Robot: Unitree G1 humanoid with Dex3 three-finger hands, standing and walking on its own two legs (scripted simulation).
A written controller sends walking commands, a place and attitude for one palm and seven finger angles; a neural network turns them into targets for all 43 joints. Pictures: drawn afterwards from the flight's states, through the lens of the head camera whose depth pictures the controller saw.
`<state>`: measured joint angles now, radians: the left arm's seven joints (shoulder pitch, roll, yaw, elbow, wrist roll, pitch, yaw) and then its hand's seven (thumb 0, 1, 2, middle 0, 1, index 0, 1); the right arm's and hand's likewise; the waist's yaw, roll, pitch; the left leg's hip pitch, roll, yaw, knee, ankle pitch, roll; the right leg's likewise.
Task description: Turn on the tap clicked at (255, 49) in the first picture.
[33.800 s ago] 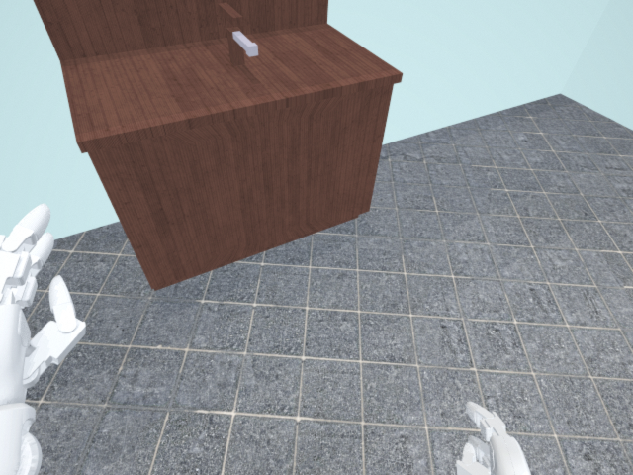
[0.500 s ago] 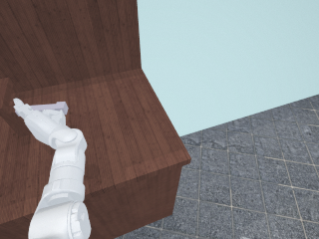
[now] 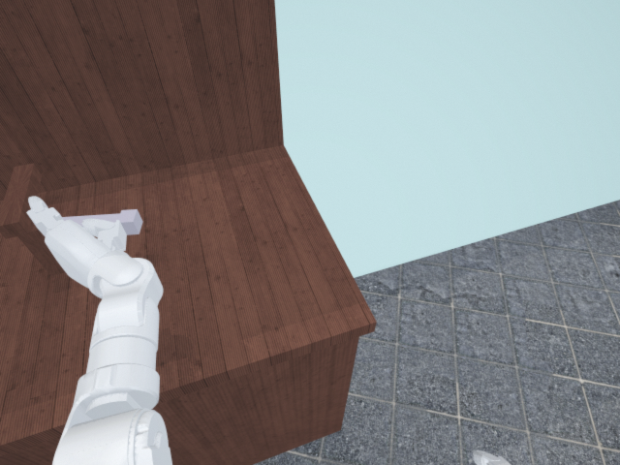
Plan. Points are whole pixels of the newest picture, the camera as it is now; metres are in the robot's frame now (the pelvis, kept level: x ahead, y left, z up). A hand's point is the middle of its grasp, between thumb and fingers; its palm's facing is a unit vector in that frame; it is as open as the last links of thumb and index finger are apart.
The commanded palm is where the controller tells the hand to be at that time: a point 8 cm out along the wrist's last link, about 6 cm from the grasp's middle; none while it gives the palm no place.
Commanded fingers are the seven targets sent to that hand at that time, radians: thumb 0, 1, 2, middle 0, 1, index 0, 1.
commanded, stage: lift the hand up off the lever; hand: left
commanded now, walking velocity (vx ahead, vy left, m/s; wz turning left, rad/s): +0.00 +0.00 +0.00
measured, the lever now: (130, 222) +0.45 +0.30 +0.06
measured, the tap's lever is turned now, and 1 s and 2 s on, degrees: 76 76 76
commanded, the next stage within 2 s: draw the hand back beside the body in 0.22 s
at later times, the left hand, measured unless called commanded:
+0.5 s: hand (147, 225) +0.37 +0.22 +0.14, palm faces +0.54 -0.84 -0.09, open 7.8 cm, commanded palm +0.31 +0.27 +0.13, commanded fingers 0.00 0.90 0.90 -0.16 -0.18 -0.16 -0.18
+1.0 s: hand (111, 289) +0.27 +0.23 +0.15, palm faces +0.31 -0.92 -0.25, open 7.6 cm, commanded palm +0.23 +0.27 +0.16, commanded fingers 0.00 0.90 0.90 -0.19 -0.25 -0.19 -0.25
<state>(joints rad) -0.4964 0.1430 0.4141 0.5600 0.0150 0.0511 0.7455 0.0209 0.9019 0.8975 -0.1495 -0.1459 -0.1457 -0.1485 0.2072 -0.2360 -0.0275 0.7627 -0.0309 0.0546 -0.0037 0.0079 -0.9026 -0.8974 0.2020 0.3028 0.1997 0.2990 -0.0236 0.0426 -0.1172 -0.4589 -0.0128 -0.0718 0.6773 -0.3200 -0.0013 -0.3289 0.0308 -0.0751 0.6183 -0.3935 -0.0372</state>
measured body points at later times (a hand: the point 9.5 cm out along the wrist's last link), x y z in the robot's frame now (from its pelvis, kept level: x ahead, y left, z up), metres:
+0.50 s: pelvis +0.00 +0.00 +0.01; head -0.01 -0.01 +0.46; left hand +0.34 +0.27 +0.14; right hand +0.13 -0.25 -0.10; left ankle +0.01 +0.12 -0.72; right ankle -0.05 -0.09 -0.72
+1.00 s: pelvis -0.02 +0.00 +0.02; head -0.04 -0.01 +0.47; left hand +0.25 +0.27 +0.16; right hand +0.15 -0.23 -0.07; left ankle +0.01 +0.12 -0.72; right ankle -0.05 -0.09 -0.72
